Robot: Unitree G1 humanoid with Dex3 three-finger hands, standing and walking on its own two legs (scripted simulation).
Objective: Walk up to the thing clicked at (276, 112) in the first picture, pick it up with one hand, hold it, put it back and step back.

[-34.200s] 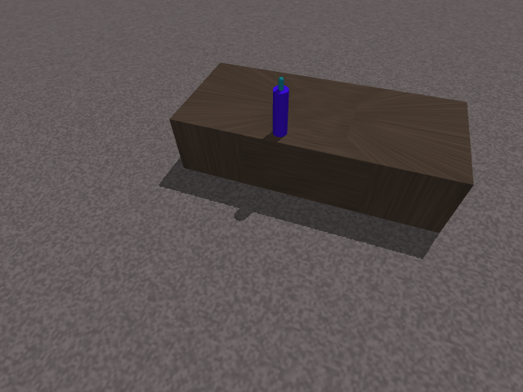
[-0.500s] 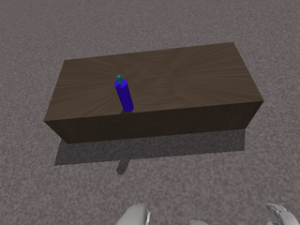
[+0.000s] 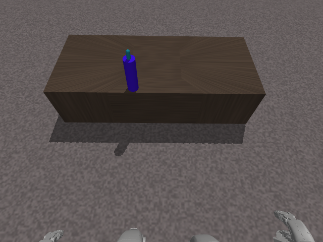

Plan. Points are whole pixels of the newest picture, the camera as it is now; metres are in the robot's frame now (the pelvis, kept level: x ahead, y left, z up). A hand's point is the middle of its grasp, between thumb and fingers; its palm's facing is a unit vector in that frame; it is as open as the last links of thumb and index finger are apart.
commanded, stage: step back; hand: left
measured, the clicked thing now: (130, 70) +0.96 +0.20 -0.30
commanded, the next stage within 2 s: stand in 1.24 s
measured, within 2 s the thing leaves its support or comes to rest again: neither
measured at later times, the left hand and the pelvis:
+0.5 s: hand out of the picture -0.06 +0.28 -0.14, palm faces +0.05 -0.90 -0.43, open 7.4 cm; pelvis -0.10 -0.01 +0.00, yaw +2 degrees
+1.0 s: hand out of the picture -0.02 +0.26 -0.14, palm faces +0.07 -0.91 -0.41, open 7.4 cm; pelvis -0.05 -0.01 +0.00, yaw +4 degrees
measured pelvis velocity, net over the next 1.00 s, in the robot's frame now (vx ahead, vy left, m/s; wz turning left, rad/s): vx -0.05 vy -0.01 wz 0.07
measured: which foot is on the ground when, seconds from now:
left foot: down 0.00-0.08, up 0.10-0.36, down 0.38-0.70, up 0.72-1.00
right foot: up 0.00-0.04, down 0.06-1.00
